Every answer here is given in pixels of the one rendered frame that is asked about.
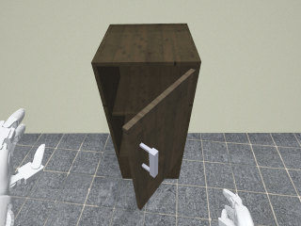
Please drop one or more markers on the handle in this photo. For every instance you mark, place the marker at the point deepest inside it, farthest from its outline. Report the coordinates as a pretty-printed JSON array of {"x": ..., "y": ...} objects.
[{"x": 153, "y": 160}]

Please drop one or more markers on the cupboard door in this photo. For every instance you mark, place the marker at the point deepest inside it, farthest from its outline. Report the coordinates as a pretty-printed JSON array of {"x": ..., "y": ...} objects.
[{"x": 160, "y": 125}]

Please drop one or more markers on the robot left hand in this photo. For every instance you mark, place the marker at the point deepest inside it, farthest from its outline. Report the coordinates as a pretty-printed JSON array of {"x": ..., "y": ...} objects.
[{"x": 10, "y": 134}]

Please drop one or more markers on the robot right hand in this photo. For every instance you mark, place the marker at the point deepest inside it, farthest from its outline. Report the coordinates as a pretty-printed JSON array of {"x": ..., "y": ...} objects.
[{"x": 239, "y": 216}]

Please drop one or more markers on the left robot forearm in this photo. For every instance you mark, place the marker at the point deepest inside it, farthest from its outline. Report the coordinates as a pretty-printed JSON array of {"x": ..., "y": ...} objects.
[{"x": 6, "y": 215}]

